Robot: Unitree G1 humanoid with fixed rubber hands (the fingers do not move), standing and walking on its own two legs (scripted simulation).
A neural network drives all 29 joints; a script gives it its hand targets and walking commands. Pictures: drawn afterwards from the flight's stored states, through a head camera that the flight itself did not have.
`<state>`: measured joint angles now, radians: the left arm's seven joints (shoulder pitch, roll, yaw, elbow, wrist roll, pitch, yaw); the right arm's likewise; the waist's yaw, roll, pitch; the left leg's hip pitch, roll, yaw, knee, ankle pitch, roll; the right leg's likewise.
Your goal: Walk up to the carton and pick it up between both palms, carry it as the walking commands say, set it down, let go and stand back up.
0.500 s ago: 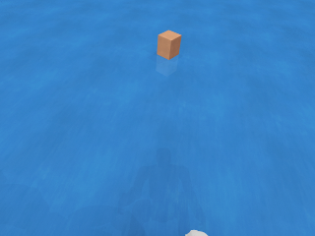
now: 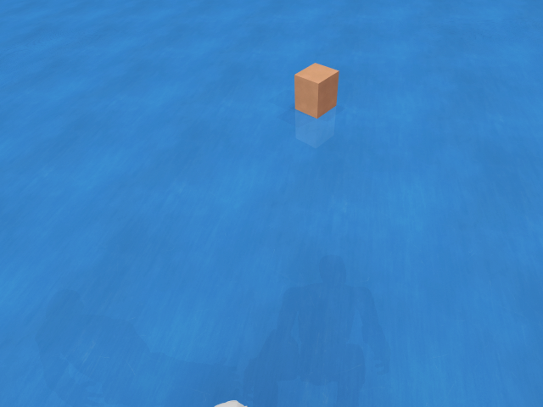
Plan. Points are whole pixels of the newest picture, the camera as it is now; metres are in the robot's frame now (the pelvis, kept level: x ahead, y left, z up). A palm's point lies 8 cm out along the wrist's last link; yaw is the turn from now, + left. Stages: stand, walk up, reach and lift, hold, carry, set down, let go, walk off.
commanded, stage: walk up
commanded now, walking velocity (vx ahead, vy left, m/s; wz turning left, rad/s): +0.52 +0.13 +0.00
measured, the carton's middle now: (316, 90) +2.13 -0.17 -0.65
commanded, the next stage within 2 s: none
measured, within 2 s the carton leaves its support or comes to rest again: neither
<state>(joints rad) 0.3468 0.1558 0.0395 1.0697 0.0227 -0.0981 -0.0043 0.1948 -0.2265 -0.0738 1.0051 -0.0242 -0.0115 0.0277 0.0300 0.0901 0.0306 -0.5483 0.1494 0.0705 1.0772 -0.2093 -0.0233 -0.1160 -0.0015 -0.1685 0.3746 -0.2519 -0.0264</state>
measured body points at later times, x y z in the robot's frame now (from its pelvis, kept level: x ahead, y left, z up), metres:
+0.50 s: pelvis +0.24 +0.05 +0.00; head +0.27 +0.06 +0.45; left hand +0.34 +0.30 -0.15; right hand +0.20 -0.20 -0.14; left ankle +0.24 +0.14 -0.74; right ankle +0.27 -0.10 -0.67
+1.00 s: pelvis +0.47 -0.03 +0.00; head +0.49 -0.05 +0.45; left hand +0.46 +0.21 -0.14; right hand +0.55 -0.27 -0.15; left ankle +0.52 +0.11 -0.68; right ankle +0.46 -0.14 -0.74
